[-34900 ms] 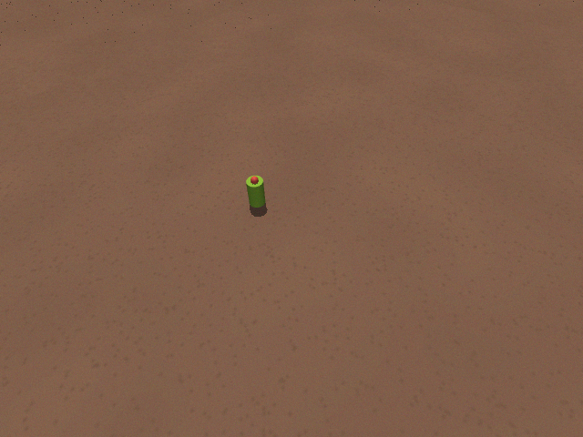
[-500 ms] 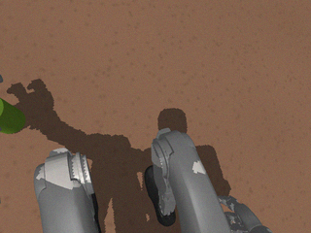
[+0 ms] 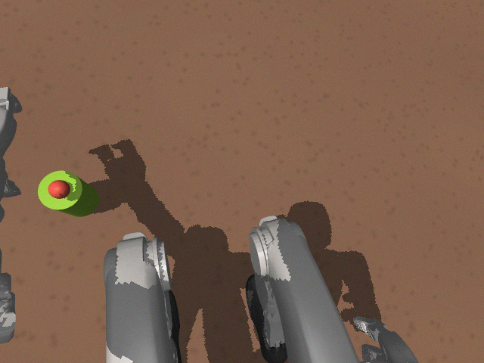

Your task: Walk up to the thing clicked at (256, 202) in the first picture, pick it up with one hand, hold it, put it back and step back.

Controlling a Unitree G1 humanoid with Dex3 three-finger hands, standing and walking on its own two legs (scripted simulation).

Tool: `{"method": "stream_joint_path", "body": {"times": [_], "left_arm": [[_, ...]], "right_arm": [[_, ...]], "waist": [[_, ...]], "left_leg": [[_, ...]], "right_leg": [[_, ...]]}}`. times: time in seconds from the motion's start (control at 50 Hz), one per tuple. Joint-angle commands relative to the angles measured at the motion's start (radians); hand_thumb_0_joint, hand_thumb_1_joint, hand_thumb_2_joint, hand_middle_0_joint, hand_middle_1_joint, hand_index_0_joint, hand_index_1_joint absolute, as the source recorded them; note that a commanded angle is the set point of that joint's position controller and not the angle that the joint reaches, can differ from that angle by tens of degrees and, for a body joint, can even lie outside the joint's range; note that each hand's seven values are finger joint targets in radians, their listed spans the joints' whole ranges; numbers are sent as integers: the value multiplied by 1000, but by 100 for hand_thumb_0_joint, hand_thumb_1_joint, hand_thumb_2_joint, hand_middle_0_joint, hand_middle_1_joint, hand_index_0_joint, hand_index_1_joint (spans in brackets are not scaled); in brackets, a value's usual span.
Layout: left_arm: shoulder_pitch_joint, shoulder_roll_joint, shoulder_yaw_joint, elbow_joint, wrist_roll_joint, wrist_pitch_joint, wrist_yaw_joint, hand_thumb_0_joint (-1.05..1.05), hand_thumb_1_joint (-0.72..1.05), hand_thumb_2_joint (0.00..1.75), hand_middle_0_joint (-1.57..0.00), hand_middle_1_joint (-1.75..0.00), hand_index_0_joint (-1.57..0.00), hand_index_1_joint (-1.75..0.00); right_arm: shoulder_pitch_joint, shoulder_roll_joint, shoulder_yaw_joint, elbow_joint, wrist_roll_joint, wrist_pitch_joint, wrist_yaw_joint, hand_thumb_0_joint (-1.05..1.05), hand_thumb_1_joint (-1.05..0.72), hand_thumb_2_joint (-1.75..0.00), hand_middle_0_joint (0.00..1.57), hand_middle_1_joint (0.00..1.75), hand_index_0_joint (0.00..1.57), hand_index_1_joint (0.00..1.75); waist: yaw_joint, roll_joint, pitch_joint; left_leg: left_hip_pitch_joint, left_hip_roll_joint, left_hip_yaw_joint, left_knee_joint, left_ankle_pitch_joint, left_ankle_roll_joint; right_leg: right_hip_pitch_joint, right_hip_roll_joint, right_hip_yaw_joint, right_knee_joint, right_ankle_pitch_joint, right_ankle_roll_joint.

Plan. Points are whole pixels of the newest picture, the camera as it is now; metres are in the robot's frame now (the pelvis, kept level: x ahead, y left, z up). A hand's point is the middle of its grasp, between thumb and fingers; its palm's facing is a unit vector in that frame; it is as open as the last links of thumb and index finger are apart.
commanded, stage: withdraw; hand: left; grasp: from above
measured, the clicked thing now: (70, 194) +0.43 +0.32 -0.30
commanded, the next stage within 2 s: home in 0.48 s
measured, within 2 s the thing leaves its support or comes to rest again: neither
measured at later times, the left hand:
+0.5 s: hand (32, 164) +0.45 +0.33 -0.16, palm faces -0.39 -0.05 -0.92, open 14.1 cm
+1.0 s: hand out of the picture +0.41 +0.33 -0.07, palm faces -0.35 -0.38 -0.86, open 10.7 cm
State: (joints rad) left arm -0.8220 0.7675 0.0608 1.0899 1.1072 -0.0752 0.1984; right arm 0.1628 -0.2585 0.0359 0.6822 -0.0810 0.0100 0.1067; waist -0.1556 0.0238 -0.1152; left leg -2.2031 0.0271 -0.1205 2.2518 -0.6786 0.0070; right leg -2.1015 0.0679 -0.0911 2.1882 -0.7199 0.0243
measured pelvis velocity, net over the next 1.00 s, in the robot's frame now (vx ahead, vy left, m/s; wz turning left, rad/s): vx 0.01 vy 0.01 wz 0.02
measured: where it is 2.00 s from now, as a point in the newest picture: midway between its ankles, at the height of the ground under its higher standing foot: (220, 343)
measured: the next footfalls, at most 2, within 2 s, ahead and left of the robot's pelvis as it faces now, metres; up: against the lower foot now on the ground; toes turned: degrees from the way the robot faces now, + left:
none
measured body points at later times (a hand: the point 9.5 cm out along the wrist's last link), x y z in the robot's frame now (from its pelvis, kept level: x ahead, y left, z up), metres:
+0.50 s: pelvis -0.02 +0.00 -0.02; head +0.21 +0.09 +0.36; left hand +0.47 +0.33 -0.11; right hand +0.06 -0.28 -0.11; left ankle +0.08 +0.12 -0.35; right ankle +0.09 -0.12 -0.35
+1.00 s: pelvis +0.01 +0.01 +0.05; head +0.22 +0.07 +0.44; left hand +0.43 +0.34 -0.02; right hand +0.09 -0.25 -0.06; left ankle +0.08 +0.12 -0.35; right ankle +0.09 -0.12 -0.35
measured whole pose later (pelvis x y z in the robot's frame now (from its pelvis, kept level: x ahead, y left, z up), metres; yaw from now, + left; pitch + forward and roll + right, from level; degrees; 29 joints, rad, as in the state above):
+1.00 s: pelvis +0.01 +0.01 +0.05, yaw +1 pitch +36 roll -9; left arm -0.58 0.66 0.11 0.77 0.79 -0.05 0.04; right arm 0.21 -0.26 0.03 0.65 -0.04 0.06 0.08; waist -0.12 0.04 -0.15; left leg -2.05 0.02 -0.10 2.09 -0.68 0.02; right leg -1.94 0.06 -0.08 2.02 -0.72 0.04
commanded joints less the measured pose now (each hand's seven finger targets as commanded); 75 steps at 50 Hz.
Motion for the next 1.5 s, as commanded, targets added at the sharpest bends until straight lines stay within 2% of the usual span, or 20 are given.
{"method": "stream_joint_path", "body": {"times": [0.0, 0.08, 0.14, 0.26, 0.32, 0.42, 0.5, 0.6, 0.62, 0.66, 0.72, 0.78, 0.82, 0.88, 0.96, 0.98, 1.12, 1.24, 1.36, 1.48], "left_arm": [[-152, 107, -75, -113, -60, 10, -104, 0, -55, 99, -7, -102, -7, -101], [-192, 128, -81, -128, -100, -47, -166, 0, -54, 99, -8, -101, -8, -101], [-211, 164, -46, -86, -74, -123, -148, 0, -53, 98, -8, -102, -8, -101], [-405, 228, 2, 21, 76, -251, 53, 0, -53, 99, -8, -100, -8, -100], [-536, 258, 12, 83, 147, -243, 154, 0, -54, 100, -7, -102, -8, -101], [-626, 365, 61, 301, 213, -172, 255, 0, -54, 99, -8, -101, -9, -101], [-666, 403, 65, 354, 204, -122, 254, 0, -54, 99, -8, -101, -8, -101], [-605, 477, 108, 205, 150, -89, 183, 0, -41, 87, -18, -93, -19, -91], [-564, 480, 107, 185, 132, -82, 161, 0, -49, 95, -10, -100, -12, -99], [-527, 471, 113, 94, 100, -75, 116, 0, -33, 89, -24, -84, -21, -83], [-412, 367, 83, 16, 21, -63, 37, 0, -9, 89, -24, -60, -21, -62], [-293, 361, 123, -148, -67, -54, -29, 0, 11, 80, -21, -46, -19, -47], [-175, 304, 127, -290, -141, -38, -69, 0, 27, 78, -19, -38, -18, -39], [-21, 236, 145, -442, -279, 4, -108, 0, 51, 72, -17, -26, -17, -26], [61, 164, 149, -616, -407, 44, -147, 0, 83, 89, -20, -30, -20, -30], [149, 117, 144, -572, -430, 59, -155, 0, 90, 90, -20, -30, -20, -30], [377, -73, 58, -728, -612, 135, -176, 0, 90, 90, -20, -30, -20, -30], [511, -155, 50, -882, -774, 196, -151, 0, 85, 87, -20, -29, -19, -29], [662, -204, 72, -1019, -921, 260, -119, 0, 90, 90, -20, -30, -20, -30], [878, -301, 53, -1091, -1030, 342, -103, 0, 90, 90, -20, -30, -20, -30]], "right_arm": [[221, -237, -86, -37, 24, 17, -23, 0, -91, -90, 20, 30, 20, 30], [192, -228, -69, -48, 41, 14, -40, 0, -91, -90, 20, 30, 20, 30], [180, -220, -55, -43, 38, 6, -49, 0, -90, -90, 20, 30, 20, 30], [134, -229, -22, -11, 1, 6, -38, 0, -90, -90, 20, 30, 20, 30], [142, -248, -21, 5, -19, 7, -28, 0, -90, -90, 20, 30, 20, 30], [159, -276, 1, 25, -46, -14, -27, 0, -91, -90, 20, 30, 20, 30], [155, -280, 17, 12, -52, -34, -29, 0, -90, -90, 20, 30, 20, 30], [187, -281, 1, -27, -47, -46, -29, 0, -88, -89, 20, 30, 20, 30], [189, -274, 0, -31, -41, -42, -29, 0, -90, -90, 20, 30, 20, 30], [212, -271, -18, -40, -30, -32, -27, 0, -88, -90, 20, 30, 20, 30], [253, -267, -39, -28, -16, -16, -23, 0, -89, -90, 20, 30, 20, 30], [279, -271, -70, -39, 0, 4, -19, 0, -89, -90, 20, 30, 20, 30], [273, -259, -92, -63, 16, 15, -18, 0, -89, -90, 20, 30, 20, 30], [234, -237, -92, -78, 37, 25, -25, 0, -90, -90, 20, 30, 20, 30], [191, -205, -97, -100, 58, 31, -44, 0, -90, -90, 20, 30, 20, 30], [178, -210, -100, -97, 59, 29, -48, 0, -90, -90, 20, 30, 20, 30], [80, -180, -109, -148, 93, -15, -76, 0, -90, -90, 20, 30, 20, 30], [4, -163, -94, -206, 112, -74, -119, 0, -90, -90, 20, 30, 20, 30], [-21, -137, -69, -229, 120, -119, -169, 0, -90, -90, 20, 30, 20, 30], [18, -106, -48, -251, 122, -148, -213, 0, -90, -90, 20, 30, 20, 30]], "waist": [[-29, 125, -528], [-26, 33, -461], [-8, 58, -466], [-41, 205, -512], [-66, 305, -605], [-91, 327, -599], [-110, 360, -605], [-77, 392, -752], [-60, 379, -772], [-53, 375, -797], [-53, 318, -755], [14, 322, -838], [43, 317, -892], [63, 248, -819], [65, 202, -777], [61, 179, -711], [67, 166, -559], [62, 149, -459], [71, 173, -417], [80, 115, -372]], "left_leg": [[514, -3, 24, -320, 121, 37], [443, -11, 42, -327, 122, 49], [468, -16, 48, -319, 163, 45], [533, -15, 48, -286, 165, 27], [615, -14, 38, -272, 188, 14], [566, -18, 46, -238, 131, 12], [525, -20, 41, -214, 67, 16], [552, -22, 47, -199, 84, 18], [542, -21, 51, -201, 93, 19], [562, -21, 49, -218, 111, 20], [577, -18, 44, -232, 168, 23], [688, -17, 38, -274, 274, 15], [769, -15, 33, -316, 339, 14], [778, -14, 26, -377, 379, 25], [818, -7, 27, -457, 373, 33], [826, -6, 16, -482, 364, 29], [953, 17, -17, -720, 178, 19], [1053, 4, -28, -888, -1, 16], [1231, -2, -29, -1035, 24, 9], [1371, -9, -13, -1151, 169, 7]], "right_leg": [[309, 15, -25, -332, 200, -59], [384, 20, -6, -379, 207, -63], [360, 16, 3, -356, 235, -69], [243, 8, -23, -286, 226, -68], [187, 4, -46, -238, 239, -70], [135, -3, -60, -204, 197, -66], [122, -6, -65, -177, 156, -67], [224, -5, -62, -177, 175, -63], [247, 0, -59, -183, 178, -64], [273, 1, -57, -199, 198, -62], [289, -1, -56, -230, 235, -56], [337, -5, -44, -257, 282, -61], [380, -6, -31, -292, 314, -60], [431, 0, -19, -360, 349, -52], [548, 1, -3, -460, 360, -55], [536, -5, -6, -477, 344, -60], [621, -16, -2, -615, 233, -55], [749, -18, 23, -775, 136, -51], [884, -24, 50, -911, 151, -49], [1103, -28, 57, -1069, 256, -49]]}}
